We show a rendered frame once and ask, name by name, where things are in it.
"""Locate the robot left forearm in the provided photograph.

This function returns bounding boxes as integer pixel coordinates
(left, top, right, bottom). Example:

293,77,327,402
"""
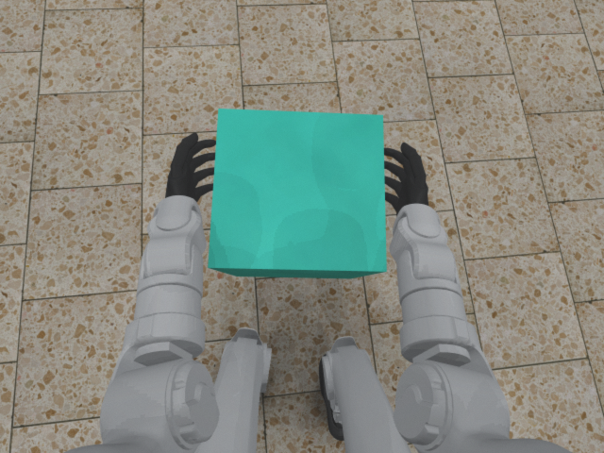
100,195,207,441

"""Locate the right robot upper arm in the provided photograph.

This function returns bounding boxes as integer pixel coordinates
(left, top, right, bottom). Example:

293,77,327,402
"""
393,360,572,453

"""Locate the left robot hand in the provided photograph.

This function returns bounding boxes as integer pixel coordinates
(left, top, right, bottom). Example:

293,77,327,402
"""
165,132,216,202

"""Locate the right robot thigh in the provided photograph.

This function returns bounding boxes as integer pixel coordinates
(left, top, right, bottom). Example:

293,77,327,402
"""
322,345,411,453

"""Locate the carton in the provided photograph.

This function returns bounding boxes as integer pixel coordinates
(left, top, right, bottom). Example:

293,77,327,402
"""
208,109,387,278

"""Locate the right robot hand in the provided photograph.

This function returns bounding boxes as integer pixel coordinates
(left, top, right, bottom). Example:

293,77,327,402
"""
384,143,428,216

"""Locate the robot thigh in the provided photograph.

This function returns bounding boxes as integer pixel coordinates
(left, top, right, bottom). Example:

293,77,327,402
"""
322,345,411,453
194,337,272,453

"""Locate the left robot upper arm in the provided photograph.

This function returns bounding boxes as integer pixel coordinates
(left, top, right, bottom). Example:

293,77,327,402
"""
64,358,220,453

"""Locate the robot right forearm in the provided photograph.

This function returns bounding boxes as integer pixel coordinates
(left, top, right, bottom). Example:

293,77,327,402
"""
389,204,511,425

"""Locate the left robot thigh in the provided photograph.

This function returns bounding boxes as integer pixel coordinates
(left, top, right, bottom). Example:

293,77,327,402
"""
194,337,272,453

